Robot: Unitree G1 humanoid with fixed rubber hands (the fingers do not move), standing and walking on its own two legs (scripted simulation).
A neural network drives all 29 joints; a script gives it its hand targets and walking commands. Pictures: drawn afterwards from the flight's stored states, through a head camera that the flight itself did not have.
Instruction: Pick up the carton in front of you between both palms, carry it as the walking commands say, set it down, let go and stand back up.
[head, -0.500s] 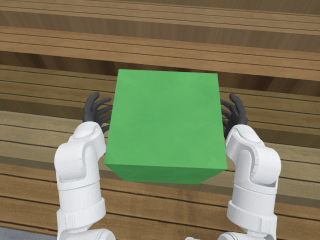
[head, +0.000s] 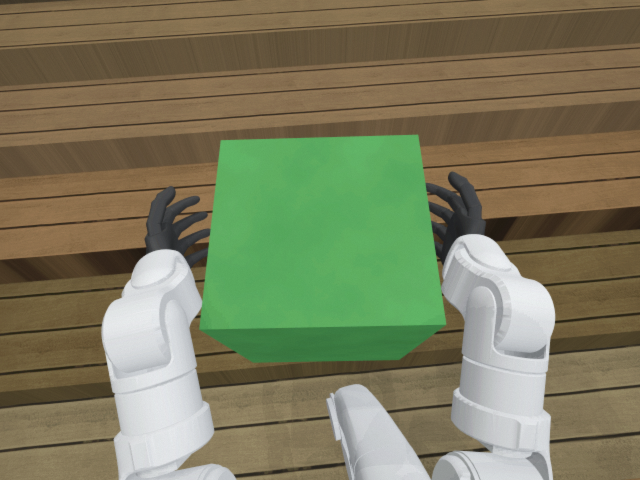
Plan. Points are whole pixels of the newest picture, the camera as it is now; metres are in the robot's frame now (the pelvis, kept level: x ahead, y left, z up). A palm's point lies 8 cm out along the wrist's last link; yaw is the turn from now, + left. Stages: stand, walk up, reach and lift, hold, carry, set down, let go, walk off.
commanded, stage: carry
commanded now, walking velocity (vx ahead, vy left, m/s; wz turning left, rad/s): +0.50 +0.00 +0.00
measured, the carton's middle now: (322, 266) +0.36 -0.07 +0.05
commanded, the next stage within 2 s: none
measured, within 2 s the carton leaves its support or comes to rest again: neither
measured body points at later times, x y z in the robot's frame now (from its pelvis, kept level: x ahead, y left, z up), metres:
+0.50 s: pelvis +0.36 -0.01 +0.14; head +0.38 -0.02 +0.59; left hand +0.71 +0.18 +0.33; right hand +0.75 -0.14 +0.30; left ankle +0.48 +0.11 -0.39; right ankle +0.25 -0.11 -0.60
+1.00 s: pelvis +0.69 +0.01 +0.27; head +0.70 +0.03 +0.72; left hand +1.05 +0.17 +0.42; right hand +1.04 -0.14 +0.43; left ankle +0.61 +0.12 -0.48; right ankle +0.83 -0.11 -0.27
